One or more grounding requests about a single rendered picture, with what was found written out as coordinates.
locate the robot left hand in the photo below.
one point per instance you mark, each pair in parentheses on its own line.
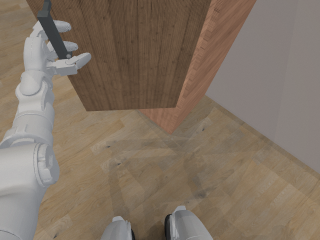
(37,55)

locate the robot right shin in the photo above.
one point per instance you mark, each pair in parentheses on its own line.
(182,207)

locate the robot left thigh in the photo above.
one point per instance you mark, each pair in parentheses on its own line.
(117,230)

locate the handle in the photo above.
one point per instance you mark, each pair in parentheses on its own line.
(51,31)

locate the cupboard door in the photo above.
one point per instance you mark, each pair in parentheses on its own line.
(141,50)

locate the left robot upper arm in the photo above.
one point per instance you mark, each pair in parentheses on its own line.
(26,171)

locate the left robot forearm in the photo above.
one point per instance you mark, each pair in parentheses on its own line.
(34,119)

